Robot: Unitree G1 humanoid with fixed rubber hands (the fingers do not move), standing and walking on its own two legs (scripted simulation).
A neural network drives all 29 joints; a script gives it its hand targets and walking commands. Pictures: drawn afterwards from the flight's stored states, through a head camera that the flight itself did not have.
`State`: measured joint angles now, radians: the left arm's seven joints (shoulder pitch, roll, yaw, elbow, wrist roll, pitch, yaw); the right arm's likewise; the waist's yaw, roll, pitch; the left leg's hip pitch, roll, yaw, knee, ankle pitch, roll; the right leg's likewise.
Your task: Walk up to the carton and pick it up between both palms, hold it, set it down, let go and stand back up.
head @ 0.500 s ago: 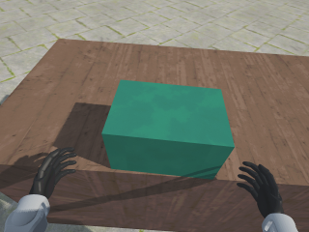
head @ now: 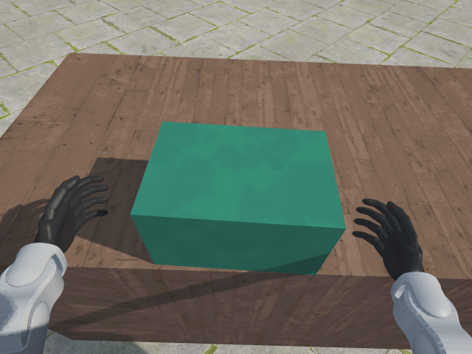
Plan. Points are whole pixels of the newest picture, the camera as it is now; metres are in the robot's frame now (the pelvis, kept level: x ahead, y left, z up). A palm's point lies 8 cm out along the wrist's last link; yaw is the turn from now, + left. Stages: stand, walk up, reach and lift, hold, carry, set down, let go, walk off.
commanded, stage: reach and lift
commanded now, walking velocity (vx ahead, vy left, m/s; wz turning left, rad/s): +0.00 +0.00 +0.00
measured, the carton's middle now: (239, 198) +0.36 +0.02 +0.05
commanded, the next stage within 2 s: none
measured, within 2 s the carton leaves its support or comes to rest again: neither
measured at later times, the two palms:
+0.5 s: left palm (68, 177) +0.31 +0.27 +0.14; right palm (407, 211) +0.29 -0.23 +0.13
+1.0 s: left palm (65, 124) +0.38 +0.29 +0.19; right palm (401, 146) +0.38 -0.22 +0.18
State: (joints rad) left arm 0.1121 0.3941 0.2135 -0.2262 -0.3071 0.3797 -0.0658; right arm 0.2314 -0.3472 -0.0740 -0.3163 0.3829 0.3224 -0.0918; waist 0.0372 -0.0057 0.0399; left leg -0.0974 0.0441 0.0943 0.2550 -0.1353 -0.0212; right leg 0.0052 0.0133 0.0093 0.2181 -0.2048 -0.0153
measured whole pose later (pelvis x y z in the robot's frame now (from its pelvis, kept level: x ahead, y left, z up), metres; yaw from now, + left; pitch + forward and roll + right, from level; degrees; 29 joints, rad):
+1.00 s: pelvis -0.03 +0.01 +0.00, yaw +2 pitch +6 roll -1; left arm -0.78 0.54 0.12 0.46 -0.30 0.59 -0.02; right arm -0.75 -0.50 -0.01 0.60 0.50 0.40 -0.01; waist -0.04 -0.04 -0.08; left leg -0.34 0.04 0.06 0.35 -0.12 0.00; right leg -0.22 0.01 -0.03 0.31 -0.19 0.00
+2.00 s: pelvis -0.03 +0.00 -0.01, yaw +2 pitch +8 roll -1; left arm -0.73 0.38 0.00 0.89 -0.26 0.05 -0.04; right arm -0.71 -0.31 0.12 0.88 0.43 0.01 -0.09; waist 0.00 -0.03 -0.10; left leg -0.41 0.06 0.05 0.40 -0.14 -0.01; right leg -0.30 0.03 -0.03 0.37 -0.22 -0.01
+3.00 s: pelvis -0.03 +0.00 -0.01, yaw +0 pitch +9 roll -1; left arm -0.73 0.25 0.12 0.94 -0.14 -0.02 0.01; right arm -0.72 -0.25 0.09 0.91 0.36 0.01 -0.15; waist 0.00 -0.02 -0.12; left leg -0.41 0.06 0.07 0.39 -0.13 -0.01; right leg -0.30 0.03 -0.01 0.36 -0.21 -0.01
